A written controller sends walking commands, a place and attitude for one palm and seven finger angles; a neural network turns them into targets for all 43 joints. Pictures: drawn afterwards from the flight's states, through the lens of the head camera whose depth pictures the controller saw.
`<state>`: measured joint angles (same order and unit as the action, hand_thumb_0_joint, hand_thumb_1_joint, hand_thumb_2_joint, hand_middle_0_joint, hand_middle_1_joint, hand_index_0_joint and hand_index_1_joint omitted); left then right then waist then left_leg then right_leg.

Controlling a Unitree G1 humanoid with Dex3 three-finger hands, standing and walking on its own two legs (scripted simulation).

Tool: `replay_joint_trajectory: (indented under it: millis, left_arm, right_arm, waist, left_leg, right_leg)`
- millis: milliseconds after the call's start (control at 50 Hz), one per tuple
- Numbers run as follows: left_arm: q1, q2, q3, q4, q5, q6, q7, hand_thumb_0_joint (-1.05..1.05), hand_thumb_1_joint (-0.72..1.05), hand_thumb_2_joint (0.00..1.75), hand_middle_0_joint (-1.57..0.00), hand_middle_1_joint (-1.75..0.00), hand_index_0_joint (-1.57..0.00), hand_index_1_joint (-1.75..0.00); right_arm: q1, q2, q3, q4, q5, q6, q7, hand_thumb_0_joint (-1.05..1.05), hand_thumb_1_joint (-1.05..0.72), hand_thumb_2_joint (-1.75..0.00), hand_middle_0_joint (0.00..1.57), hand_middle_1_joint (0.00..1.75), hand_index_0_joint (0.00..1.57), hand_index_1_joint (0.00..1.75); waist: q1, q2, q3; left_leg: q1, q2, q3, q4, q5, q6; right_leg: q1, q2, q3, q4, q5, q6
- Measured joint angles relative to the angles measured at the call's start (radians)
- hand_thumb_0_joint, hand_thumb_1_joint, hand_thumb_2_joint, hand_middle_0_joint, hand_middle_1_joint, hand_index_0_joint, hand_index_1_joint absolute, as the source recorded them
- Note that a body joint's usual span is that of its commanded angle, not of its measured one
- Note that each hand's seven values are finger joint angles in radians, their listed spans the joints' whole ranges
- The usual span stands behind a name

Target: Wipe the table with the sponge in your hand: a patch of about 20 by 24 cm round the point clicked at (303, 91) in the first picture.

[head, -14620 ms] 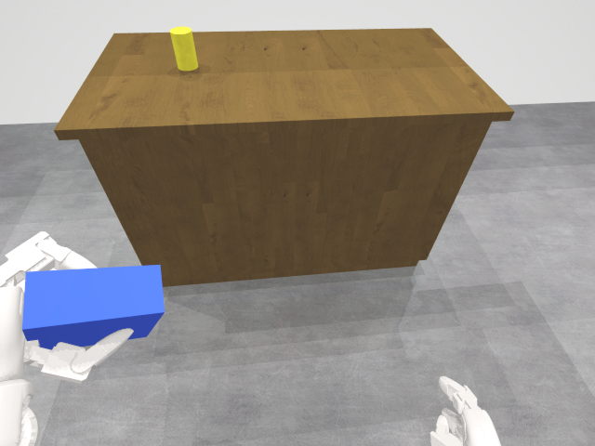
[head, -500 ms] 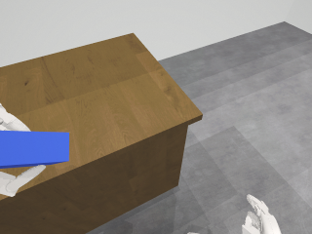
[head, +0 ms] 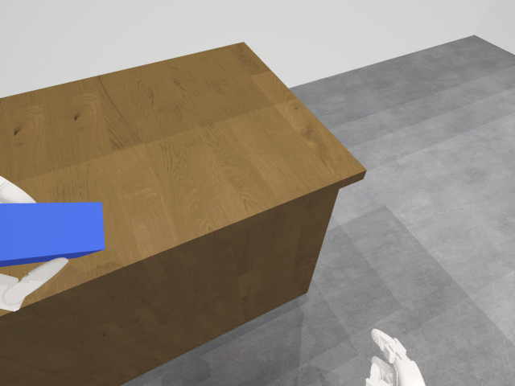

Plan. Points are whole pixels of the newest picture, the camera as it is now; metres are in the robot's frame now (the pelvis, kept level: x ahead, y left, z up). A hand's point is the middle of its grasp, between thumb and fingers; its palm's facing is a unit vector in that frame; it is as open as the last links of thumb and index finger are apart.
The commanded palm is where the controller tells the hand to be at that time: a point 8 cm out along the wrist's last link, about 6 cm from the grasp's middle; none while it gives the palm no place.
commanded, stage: come to a stop and stand still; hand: left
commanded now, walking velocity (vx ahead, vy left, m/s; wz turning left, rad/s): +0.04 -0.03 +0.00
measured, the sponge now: (50, 235) +0.24 +0.23 +0.19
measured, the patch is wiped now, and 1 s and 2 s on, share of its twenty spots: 0.00 0.00 0.00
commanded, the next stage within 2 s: look again from close up in 1.00 s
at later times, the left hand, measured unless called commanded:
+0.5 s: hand (17, 252) +0.21 +0.24 +0.21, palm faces +0.23 -0.83 -0.50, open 9.3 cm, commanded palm +0.16 +0.30 +0.20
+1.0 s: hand out of the picture +0.20 +0.26 +0.20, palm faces +0.33 -0.85 -0.41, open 9.3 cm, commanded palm +0.14 +0.30 +0.20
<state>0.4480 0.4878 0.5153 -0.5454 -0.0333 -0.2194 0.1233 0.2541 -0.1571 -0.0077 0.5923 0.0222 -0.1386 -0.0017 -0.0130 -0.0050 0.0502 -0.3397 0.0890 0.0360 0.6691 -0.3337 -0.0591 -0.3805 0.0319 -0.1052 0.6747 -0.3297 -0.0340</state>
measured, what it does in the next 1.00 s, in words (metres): steps on the spot: left foot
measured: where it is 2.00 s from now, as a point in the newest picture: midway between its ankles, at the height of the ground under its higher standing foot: outside the picture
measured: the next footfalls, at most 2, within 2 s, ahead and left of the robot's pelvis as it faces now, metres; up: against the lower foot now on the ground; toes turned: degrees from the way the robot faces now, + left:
left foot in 0.28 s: +0.09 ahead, +0.11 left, +0.00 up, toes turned +1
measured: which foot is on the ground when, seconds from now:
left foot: down 0.00-0.00, up 0.02-0.26, down 0.28-1.00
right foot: down 0.00-1.00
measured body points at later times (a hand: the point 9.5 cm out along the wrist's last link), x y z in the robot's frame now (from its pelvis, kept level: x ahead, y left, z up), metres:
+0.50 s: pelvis -0.03 +0.03 +0.01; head -0.04 +0.02 +0.46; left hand +0.19 +0.28 +0.24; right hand +0.13 -0.20 -0.05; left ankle +0.04 +0.10 -0.72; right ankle +0.00 -0.07 -0.72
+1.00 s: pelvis -0.05 +0.03 +0.02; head -0.06 +0.04 +0.47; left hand +0.18 +0.31 +0.23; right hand +0.12 -0.20 -0.04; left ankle +0.04 +0.10 -0.71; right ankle +0.00 -0.07 -0.71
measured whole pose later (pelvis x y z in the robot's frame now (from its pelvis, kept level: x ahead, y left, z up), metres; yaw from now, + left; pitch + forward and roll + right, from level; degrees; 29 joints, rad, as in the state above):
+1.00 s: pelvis -0.05 +0.03 +0.02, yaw -5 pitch -3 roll +0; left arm 0.35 0.39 0.37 -0.37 -0.01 -0.20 0.08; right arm 0.23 -0.20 0.03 0.53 0.00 -0.14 -0.03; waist 0.00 -0.01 0.02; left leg -0.26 -0.05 0.06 0.43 -0.20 0.05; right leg -0.24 0.03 -0.02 0.45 -0.21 -0.03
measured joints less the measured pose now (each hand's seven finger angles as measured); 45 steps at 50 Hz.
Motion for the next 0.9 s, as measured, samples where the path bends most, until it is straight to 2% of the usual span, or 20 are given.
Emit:
replay_joint_trajectory:
  millis: [20, 60, 120, 160, 180, 220, 260, 280, 300, 340, 400, 440, 460, 500, 560, 640, 700, 780, 840, 900]
  left_arm:
    - [0.006, -0.017, -0.007, 0.013, -0.001, 0.003, -0.004, 0.0, -0.44, 1.04, -0.82, -1.4, -0.81, -1.4]
    - [0.006, -0.047, -0.044, 0.045, -0.006, 0.016, -0.014, 0.0, -0.44, 1.04, -0.81, -1.4, -0.81, -1.4]
    - [0.023, -0.119, -0.104, 0.087, -0.014, 0.035, -0.024, 0.0, -0.44, 1.04, -0.81, -1.4, -0.81, -1.4]
    - [0.046, -0.148, -0.132, 0.097, -0.011, 0.046, -0.016, 0.0, -0.44, 1.04, -0.81, -1.4, -0.81, -1.4]
    - [0.007, -0.132, -0.132, 0.107, 0.014, 0.052, -0.036, 0.0, -0.44, 1.04, -0.82, -1.4, -0.81, -1.39]
    - [-0.155, -0.039, -0.103, 0.159, 0.041, 0.027, -0.054, 0.0, -0.44, 1.04, -0.82, -1.39, -0.82, -1.39]
    - [-0.29, 0.003, -0.068, 0.201, 0.036, -0.009, -0.026, 0.0, -0.44, 1.04, -0.82, -1.39, -0.82, -1.39]
    - [-0.334, 0.0, -0.058, 0.206, 0.027, -0.017, -0.012, 0.0, -0.44, 1.04, -0.82, -1.39, -0.82, -1.39]
    - [-0.367, -0.008, -0.053, 0.206, 0.014, -0.024, -0.002, 0.0, -0.44, 1.04, -0.82, -1.39, -0.82, -1.39]
    - [-0.375, -0.049, -0.069, 0.185, -0.006, -0.028, 0.001, 0.0, -0.44, 1.04, -0.82, -1.39, -0.82, -1.39]
    - [-0.25, -0.111, -0.132, 0.127, -0.009, -0.034, -0.027, 0.0, -0.44, 1.04, -0.82, -1.39, -0.81, -1.39]
    - [-0.146, -0.107, -0.165, 0.107, -0.004, -0.046, -0.053, 0.0, -0.44, 1.04, -0.82, -1.4, -0.82, -1.39]
    - [-0.1, -0.088, -0.167, 0.104, -0.002, -0.052, -0.064, 0.0, -0.44, 1.04, -0.82, -1.4, -0.82, -1.39]
    - [-0.034, -0.029, -0.141, 0.114, -0.001, -0.055, -0.078, 0.0, -0.44, 1.04, -0.82, -1.39, -0.82, -1.39]
    - [-0.041, 0.003, -0.105, 0.192, -0.001, -0.032, -0.082, 0.0, -0.44, 1.04, -0.82, -1.39, -0.82, -1.39]
    - [-0.097, -0.071, -0.091, 0.218, -0.003, 0.01, -0.053, 0.0, -0.44, 1.04, -0.82, -1.4, -0.82, -1.39]
    - [-0.118, -0.148, -0.14, 0.17, 0.006, 0.016, -0.03, 0.0, -0.44, 1.04, -0.82, -1.4, -0.82, -1.4]
    - [-0.131, -0.198, -0.226, 0.169, 0.026, 0.01, -0.024, 0.0, -0.44, 1.04, -0.82, -1.4, -0.81, -1.4]
    - [-0.127, -0.178, -0.234, 0.197, 0.033, 0.014, -0.029, 0.0, -0.44, 1.04, -0.82, -1.4, -0.81, -1.4]
    - [-0.128, -0.134, -0.201, 0.209, 0.033, 0.016, -0.034, 0.0, -0.44, 1.04, -0.82, -1.4, -0.81, -1.4]
  right_arm:
    - [-0.005, -0.016, -0.004, 0.006, 0.002, 0.011, 0.001, 0.01, -0.9, -0.9, 0.2, 0.3, 0.21, 0.3]
    - [-0.014, -0.034, -0.013, 0.036, 0.007, 0.032, 0.003, 0.01, -0.9, -0.9, 0.2, 0.3, 0.21, 0.3]
    - [-0.017, -0.045, -0.009, 0.076, 0.005, 0.043, 0.01, 0.01, -0.9, -0.9, 0.2, 0.3, 0.21, 0.3]
    - [-0.016, -0.045, 0.001, 0.076, -0.004, 0.039, 0.004, 0.01, -0.9, -0.9, 0.2, 0.3, 0.21, 0.3]
    - [-0.008, -0.039, -0.004, 0.077, -0.017, 0.014, -0.005, 0.01, -0.9, -0.9, 0.2, 0.29, 0.21, 0.3]
    - [0.0, -0.025, 0.0, 0.079, -0.022, -0.031, -0.019, 0.01, -0.9, -0.9, 0.2, 0.29, 0.2, 0.3]
    - [-0.009, -0.043, 0.011, 0.059, -0.026, -0.064, -0.006, 0.01, -0.9, -0.9, 0.2, 0.29, 0.2, 0.3]
    - [-0.016, -0.063, 0.008, 0.042, -0.024, -0.075, 0.005, 0.01, -0.9, -0.9, 0.2, 0.29, 0.2, 0.3]
    - [-0.035, -0.068, -0.002, 0.038, -0.018, -0.081, 0.016, 0.01, -0.9, -0.9, 0.2, 0.29, 0.21, 0.3]
    - [-0.063, -0.071, -0.015, 0.017, -0.007, -0.072, 0.041, 0.01, -0.9, -0.9, 0.2, 0.29, 0.21, 0.3]
    - [-0.075, -0.071, -0.02, -0.027, -0.011, -0.048, 0.059, 0.01, -0.9, -0.9, 0.19, 0.29, 0.2, 0.3]
    - [-0.064, -0.06, -0.014, -0.05, -0.009, -0.026, 0.056, 0.01, -0.9, -0.9, 0.19, 0.29, 0.2, 0.3]
    - [-0.054, -0.051, -0.006, -0.058, -0.005, -0.013, 0.05, 0.01, -0.9, -0.9, 0.19, 0.29, 0.2, 0.3]
    - [-0.03, -0.027, 0.015, -0.067, 0.002, 0.015, 0.033, 0.01, -0.9, -0.9, 0.19, 0.29, 0.2, 0.3]
    - [0.008, -0.016, 0.037, -0.045, -0.002, 0.045, 0.011, 0.01, -0.9, -0.9, 0.2, 0.29, 0.2, 0.3]
    - [0.058, -0.032, 0.052, -0.013, -0.005, 0.032, -0.001, 0.01, -0.9, -0.9, 0.2, 0.3, 0.21, 0.3]
    - [0.06, -0.053, 0.052, 0.008, -0.013, 0.002, -0.007, 0.01, -0.9, -0.9, 0.2, 0.3, 0.21, 0.3]
    - [0.03, -0.062, 0.051, 0.03, -0.019, -0.01, -0.02, 0.01, -0.9, -0.9, 0.2, 0.3, 0.21, 0.3]
    - [0.003, -0.055, 0.051, 0.01, -0.022, -0.007, -0.028, 0.01, -0.9, -0.9, 0.2, 0.3, 0.21, 0.3]
    - [-0.021, -0.045, 0.047, -0.026, -0.021, -0.006, -0.031, 0.01, -0.9, -0.9, 0.2, 0.3, 0.21, 0.3]
  waist:
    - [-0.003, 0.04, 0.013]
    - [-0.005, 0.067, 0.03]
    - [0.021, 0.031, 0.025]
    - [0.026, -0.006, 0.017]
    - [0.045, -0.024, 0.027]
    - [0.092, -0.074, 0.053]
    - [0.104, -0.074, 0.057]
    - [0.098, -0.047, 0.05]
    - [0.085, -0.044, 0.053]
    - [0.065, -0.055, 0.052]
    - [0.011, -0.021, 0.016]
    - [-0.017, 0.007, -0.012]
    - [-0.021, 0.012, -0.026]
    - [-0.008, -0.003, -0.042]
    - [0.018, 0.007, -0.032]
    - [0.072, 0.012, -0.031]
    - [0.094, 0.016, -0.021]
    - [0.08, 0.014, -0.044]
    - [0.051, 0.008, -0.065]
    - [0.026, 0.0, -0.056]
  left_leg:
    - [-0.023, 0.018, -0.022, 0.068, -0.03, 0.028]
    - [-0.09, -0.014, -0.062, 0.287, -0.085, 0.054]
    - [-0.141, -0.07, -0.042, 0.457, -0.07, 0.057]
    - [-0.138, -0.078, -0.012, 0.403, -0.061, 0.061]
    - [-0.122, -0.077, -0.001, 0.347, -0.05, 0.053]
    - [-0.065, -0.1, 0.004, 0.143, 0.002, 0.055]
    - [0.001, -0.106, 0.005, -0.048, 0.093, 0.066]
    - [0.035, -0.099, 0.002, -0.112, 0.126, 0.082]
    - [0.042, -0.102, 0.01, -0.116, 0.123, 0.102]
    - [0.052, -0.126, 0.046, -0.096, 0.113, 0.125]
    - [0.071, -0.148, 0.074, -0.122, 0.123, 0.142]
    - [0.072, -0.153, 0.074, -0.152, 0.143, 0.146]
    - [0.066, -0.153, 0.075, -0.159, 0.15, 0.146]
    - [0.043, -0.151, 0.085, -0.149, 0.15, 0.138]
    - [0.036, -0.129, 0.055, -0.14, 0.113, 0.115]
    - [0.032, -0.124, 0.029, -0.16, 0.059, 0.103]
    - [0.042, -0.124, 0.024, -0.172, 0.106, 0.104]
    - [0.053, -0.125, 0.025, -0.167, 0.097, 0.106]
    - [0.059, -0.129, 0.023, -0.184, 0.076, 0.104]
    - [0.067, -0.134, 0.025, -0.212, 0.105, 0.106]
  right_leg:
    - [0.013, 0.023, -0.018, -0.009, 0.014, -0.036]
    - [0.033, 0.03, -0.037, -0.01, 0.019, -0.078]
    - [0.067, 0.021, -0.008, -0.064, 0.047, -0.083]
    - [0.08, 0.012, 0.011, -0.106, 0.072, -0.08]
    - [0.096, 0.014, 0.014, -0.136, 0.089, -0.075]
    - [0.112, 0.014, 0.023, -0.178, 0.125, -0.072]
    - [0.108, 0.038, 0.026, -0.18, 0.138, -0.072]
    - [0.1, 0.06, 0.023, -0.163, 0.134, -0.067]
    - [0.088, 0.058, 0.03, -0.127, 0.121, -0.053]
    - [0.057, 0.03, 0.07, -0.023, 0.077, 0.006]
    - [0.016, -0.001, 0.109, 0.126, -0.03, 0.021]
    - [0.023, -0.019, 0.11, 0.109, -0.041, 0.022]
    - [0.042, -0.028, 0.103, 0.055, -0.025, 0.025]
    - [0.079, -0.038, 0.1, -0.061, 0.033, 0.024]
    - [0.098, -0.015, 0.069, -0.113, 0.098, -0.002]
    - [0.12, -0.002, 0.054, -0.184, 0.101, -0.015]
    - [0.135, 0.002, 0.055, -0.208, 0.156, -0.012]
    - [0.145, 0.006, 0.066, -0.202, 0.132, -0.005]
    - [0.143, 0.011, 0.079, -0.208, 0.098, -0.002]
    - [0.139, 0.01, 0.089, -0.212, 0.102, 0.004]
